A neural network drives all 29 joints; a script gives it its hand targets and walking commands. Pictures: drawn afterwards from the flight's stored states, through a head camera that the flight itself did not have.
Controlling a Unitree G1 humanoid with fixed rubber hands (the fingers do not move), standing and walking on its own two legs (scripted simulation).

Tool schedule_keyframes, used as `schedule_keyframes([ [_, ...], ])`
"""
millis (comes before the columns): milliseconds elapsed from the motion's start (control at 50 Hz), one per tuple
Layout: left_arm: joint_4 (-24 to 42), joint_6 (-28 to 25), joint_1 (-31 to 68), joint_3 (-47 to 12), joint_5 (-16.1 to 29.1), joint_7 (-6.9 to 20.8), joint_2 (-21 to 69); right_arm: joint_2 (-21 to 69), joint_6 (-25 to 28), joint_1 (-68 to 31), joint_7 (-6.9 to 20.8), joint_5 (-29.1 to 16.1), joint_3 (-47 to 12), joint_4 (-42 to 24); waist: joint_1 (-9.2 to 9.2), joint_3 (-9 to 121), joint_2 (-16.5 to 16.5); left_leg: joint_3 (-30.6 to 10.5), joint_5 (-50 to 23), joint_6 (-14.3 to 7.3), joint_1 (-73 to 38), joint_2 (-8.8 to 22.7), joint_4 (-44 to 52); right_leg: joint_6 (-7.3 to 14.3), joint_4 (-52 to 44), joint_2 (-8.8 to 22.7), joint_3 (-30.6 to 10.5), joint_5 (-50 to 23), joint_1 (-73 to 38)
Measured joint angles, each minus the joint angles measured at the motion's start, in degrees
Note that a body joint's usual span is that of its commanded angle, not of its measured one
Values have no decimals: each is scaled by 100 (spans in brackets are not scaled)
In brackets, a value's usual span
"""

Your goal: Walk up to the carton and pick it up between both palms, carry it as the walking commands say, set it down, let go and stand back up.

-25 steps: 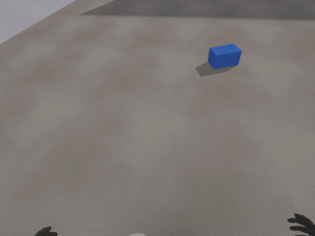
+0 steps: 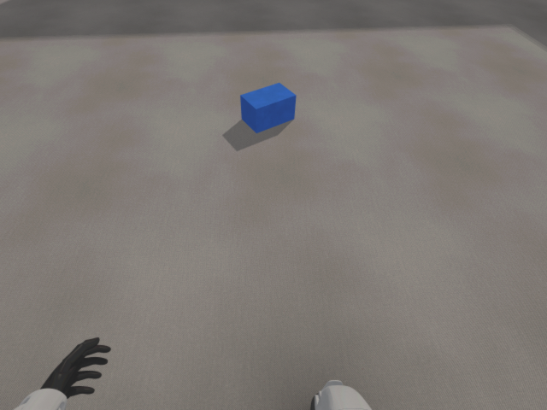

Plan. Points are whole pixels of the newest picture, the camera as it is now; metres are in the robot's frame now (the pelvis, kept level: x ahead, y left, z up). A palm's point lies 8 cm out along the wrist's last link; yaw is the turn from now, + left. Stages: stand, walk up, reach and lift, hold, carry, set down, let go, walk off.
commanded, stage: walk up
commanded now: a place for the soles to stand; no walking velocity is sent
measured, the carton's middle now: (268, 107) +1.91 -0.06 -0.69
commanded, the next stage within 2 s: none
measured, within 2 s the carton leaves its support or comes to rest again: neither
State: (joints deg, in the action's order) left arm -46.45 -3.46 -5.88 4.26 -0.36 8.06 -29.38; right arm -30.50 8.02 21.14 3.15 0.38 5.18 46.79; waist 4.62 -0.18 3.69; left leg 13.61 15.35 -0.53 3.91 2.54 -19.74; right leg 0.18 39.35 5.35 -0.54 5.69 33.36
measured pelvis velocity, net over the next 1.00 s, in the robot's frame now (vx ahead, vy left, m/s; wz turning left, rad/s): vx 0.56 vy -0.03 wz -0.07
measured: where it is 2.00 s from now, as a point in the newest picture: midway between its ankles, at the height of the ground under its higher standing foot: (272, 219)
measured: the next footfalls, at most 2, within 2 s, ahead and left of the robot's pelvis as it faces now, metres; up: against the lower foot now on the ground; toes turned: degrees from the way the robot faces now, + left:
right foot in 0.14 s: +0.27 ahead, -0.14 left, +0.00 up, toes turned -5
left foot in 0.56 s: +0.51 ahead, +0.11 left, +0.00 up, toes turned +4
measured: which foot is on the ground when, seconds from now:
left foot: down 0.00-0.14, up 0.16-0.54, down 0.56-0.98, up 1.00-1.00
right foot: up 0.00-0.12, down 0.14-0.58, up 0.60-0.96, down 0.98-1.00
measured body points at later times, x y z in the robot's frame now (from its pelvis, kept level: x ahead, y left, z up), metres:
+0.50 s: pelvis +0.29 -0.02 -0.01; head +0.31 -0.01 +0.44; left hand +0.34 +0.34 -0.10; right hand +0.45 -0.35 -0.08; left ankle +0.45 +0.12 -0.72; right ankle +0.23 -0.13 -0.74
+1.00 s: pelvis +0.56 -0.03 -0.02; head +0.58 -0.04 +0.43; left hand +0.79 +0.28 -0.07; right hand +0.56 -0.39 -0.11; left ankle +0.47 +0.11 -0.74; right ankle +0.68 -0.15 -0.75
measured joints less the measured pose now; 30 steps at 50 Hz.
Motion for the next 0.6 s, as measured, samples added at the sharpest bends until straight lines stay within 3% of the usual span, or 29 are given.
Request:
schedule_keyframes([
  [120,207,74,721,-21,-24,13,140,-49,-130,373,-39,2,9,121,195,-109,-283,92,676,290,-663,223,-50,243,-962,-238,418,27,-503],
  [160,362,20,861,18,-45,-75,130,6,-191,426,-82,21,-14,120,152,-163,-327,13,1157,180,-392,470,-1138,367,-1052,-431,478,-41,-771],
  [180,446,-14,851,55,-44,-152,142,77,-219,351,-101,3,-46,110,82,-233,-356,-255,1158,81,-13,533,-2122,357,-772,-511,472,12,-714],
  [220,525,-55,652,64,37,-280,187,213,-236,148,-130,-66,-156,65,-5,-318,-388,-873,908,-75,822,404,-3780,327,-516,-582,452,338,-817],
  [260,479,-88,319,39,106,-361,261,293,-223,-50,-129,-74,-237,-8,-120,-325,-471,-1164,604,-120,1486,373,-4355,303,-666,-646,448,515,-1121],
  [320,347,-161,-239,-9,110,-396,305,344,-232,-304,-44,0,-256,-112,-320,-269,-591,-1290,346,-24,2275,511,-3999,317,-1018,-721,486,623,-1582],
  [400,216,-249,-902,-19,45,-389,221,333,-300,-658,139,68,-185,-175,-605,-235,-637,-1205,-184,80,2849,642,-2794,296,-1358,-757,519,850,-2155],
  [460,127,-261,-1264,-29,24,-373,95,315,-329,-963,250,66,-122,-187,-786,-210,-605,-1131,-831,68,2883,592,-1913,189,-1476,-739,529,1104,-2555],
  [520,51,-250,-1508,-52,-4,-390,-38,305,-318,-1233,302,41,-76,-207,-910,-126,-502,-1026,-994,12,2585,403,-1343,60,-1409,-640,511,1485,-2881],
  [560,49,-245,-1661,-81,-2,-423,-92,233,-252,-1368,269,81,-56,-283,-962,-73,-428,-967,-850,-125,2188,213,-1025,21,-893,-511,444,1905,-2871],
  [600,37,-200,-1613,-119,41,-492,-57,235,-186,-1475,168,119,-14,-379,-921,-134,-299,-868,-784,-178,2219,95,-1435,127,685,-394,231,1980,-2246],
])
